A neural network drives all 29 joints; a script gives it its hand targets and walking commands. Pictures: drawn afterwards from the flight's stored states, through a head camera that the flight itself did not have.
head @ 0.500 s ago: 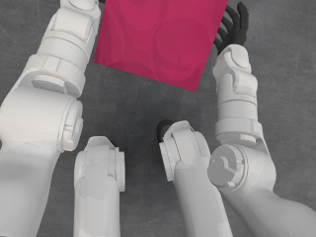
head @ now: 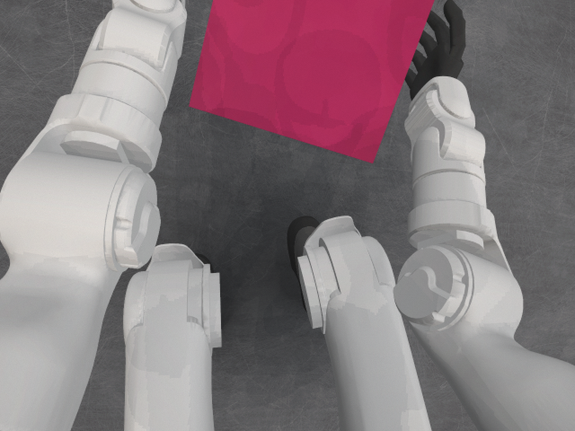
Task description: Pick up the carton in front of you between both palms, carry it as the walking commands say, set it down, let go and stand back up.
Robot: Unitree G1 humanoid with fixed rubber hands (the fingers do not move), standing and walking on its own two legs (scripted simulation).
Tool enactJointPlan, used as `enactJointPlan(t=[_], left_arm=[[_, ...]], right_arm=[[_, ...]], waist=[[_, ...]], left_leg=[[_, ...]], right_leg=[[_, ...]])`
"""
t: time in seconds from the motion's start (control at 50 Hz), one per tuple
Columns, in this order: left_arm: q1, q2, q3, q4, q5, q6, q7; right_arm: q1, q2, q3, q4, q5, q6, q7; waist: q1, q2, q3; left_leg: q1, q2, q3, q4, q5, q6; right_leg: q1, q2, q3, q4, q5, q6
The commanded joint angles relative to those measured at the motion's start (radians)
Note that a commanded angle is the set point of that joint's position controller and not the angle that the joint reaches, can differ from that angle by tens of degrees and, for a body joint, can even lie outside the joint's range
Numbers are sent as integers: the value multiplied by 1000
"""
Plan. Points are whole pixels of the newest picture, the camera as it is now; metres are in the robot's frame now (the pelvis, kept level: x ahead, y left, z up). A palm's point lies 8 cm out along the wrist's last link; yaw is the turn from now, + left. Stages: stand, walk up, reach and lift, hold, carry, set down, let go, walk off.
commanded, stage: set down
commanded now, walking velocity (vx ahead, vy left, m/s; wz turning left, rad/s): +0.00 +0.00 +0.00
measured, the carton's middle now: (293, 54) +0.53 -0.08 -0.26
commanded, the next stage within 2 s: let go in 1.86 s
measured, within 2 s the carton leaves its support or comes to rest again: rests again in 0.16 s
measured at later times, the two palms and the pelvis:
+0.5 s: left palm out of the picture +0.58 +0.08 -0.19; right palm (420, 71) +0.49 -0.22 -0.17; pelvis +0.01 +0.00 -0.01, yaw -1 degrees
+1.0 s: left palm out of the picture +0.60 +0.10 -0.14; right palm (451, 82) +0.47 -0.24 -0.14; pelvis -0.02 -0.01 -0.01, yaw +0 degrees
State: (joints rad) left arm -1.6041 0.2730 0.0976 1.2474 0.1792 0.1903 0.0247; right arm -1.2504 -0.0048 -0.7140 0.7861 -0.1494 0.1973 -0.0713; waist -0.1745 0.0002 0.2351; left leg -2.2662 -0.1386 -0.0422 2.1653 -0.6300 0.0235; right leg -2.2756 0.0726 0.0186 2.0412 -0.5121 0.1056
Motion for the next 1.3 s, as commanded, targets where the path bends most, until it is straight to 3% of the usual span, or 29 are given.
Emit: enactJointPlan(t=[0.0,0.26,0.42,0.48,0.52,0.56,0.6,0.72,0.86,0.92,0.98,1.02,1.08,1.16,1.22,1.28], left_arm=[[-211,-604,-84,-6,-21,-15,-160],[-143,-573,-85,12,0,-17,-175],[-176,-437,-108,-10,-12,-35,-158],[-186,-260,-101,-32,-23,-45,-117],[-191,-47,-96,-38,-38,-55,-68],[-201,156,-121,-39,-75,-75,-19],[-248,211,-180,-54,-148,-90,1],[-379,221,-330,-135,-314,-111,-16],[-433,303,-344,-208,-339,-70,-18],[-404,321,-323,-240,-333,-34,-17],[-344,336,-275,-210,-319,2,-24],[-298,334,-239,-167,-305,15,-34],[-244,335,-183,-125,-274,11,-51],[-208,359,-121,-117,-231,-7,-69],[-211,370,-105,-149,-215,-11,-82],[-222,363,-111,-197,-214,-2,-94]], right_arm=[[-464,566,313,51,46,10,189],[-382,501,236,118,15,-7,186],[-293,393,167,164,-12,-37,166],[-191,253,96,209,-22,-60,128],[-110,60,45,224,-12,-90,74],[-71,-149,43,205,34,-139,8],[-91,-218,87,203,106,-180,-32],[-228,-212,268,194,318,-202,-26],[-205,-250,352,100,415,-163,-82],[-156,-277,364,10,406,-132,-129],[-122,-279,346,-77,352,-90,-167],[-108,-246,343,-106,322,-68,-174],[-94,-182,356,-141,300,-53,-167],[-73,-129,374,-175,292,-42,-156],[-43,-118,373,-201,287,-31,-154],[-10,-126,362,-238,279,-17,-156]], waist=[[21,173,-814],[18,188,-758],[-15,176,-735],[-37,179,-755],[-49,180,-775],[-60,182,-784],[-77,190,-811],[-76,236,-912],[-99,312,-1170],[-131,315,-1295],[-158,266,-1277],[-149,224,-1199],[-110,173,-1137],[-67,138,-1137],[-70,149,-1181],[-96,189,-1247]], left_leg=[[381,17,-26,-238,303,38],[370,36,-48,-210,390,36],[362,60,-64,-191,413,25],[379,76,-64,-191,398,8],[404,88,-70,-191,393,-3],[432,103,-81,-189,398,-10],[460,118,-97,-181,423,-15],[580,151,-117,-160,402,-2],[805,154,-69,-158,321,2],[843,132,-28,-182,284,-3],[770,108,1,-226,214,5],[681,100,11,-263,178,15],[584,94,18,-313,170,25],[535,87,27,-374,180,31],[574,82,32,-422,191,28],[666,74,36,-470,217,19]], right_leg=[[376,32,-97,-60,282,-33],[314,30,-87,-29,308,-38],[301,15,-89,-7,319,-30],[334,1,-100,1,319,-22],[361,-12,-113,1,321,-14],[376,-25,-128,3,323,-6],[386,-38,-126,3,349,-8],[379,-68,-104,-12,372,-29],[506,-60,-109,-65,360,-39],[622,-46,-127,-109,359,-43],[676,-33,-136,-165,330,-43],[674,-29,-131,-196,310,-39],[699,-26,-115,-236,320,-31],[776,-22,-90,-293,350,-24],[826,-19,-84,-343,365,-22],[853,-15,-93,-394,385,-22]])
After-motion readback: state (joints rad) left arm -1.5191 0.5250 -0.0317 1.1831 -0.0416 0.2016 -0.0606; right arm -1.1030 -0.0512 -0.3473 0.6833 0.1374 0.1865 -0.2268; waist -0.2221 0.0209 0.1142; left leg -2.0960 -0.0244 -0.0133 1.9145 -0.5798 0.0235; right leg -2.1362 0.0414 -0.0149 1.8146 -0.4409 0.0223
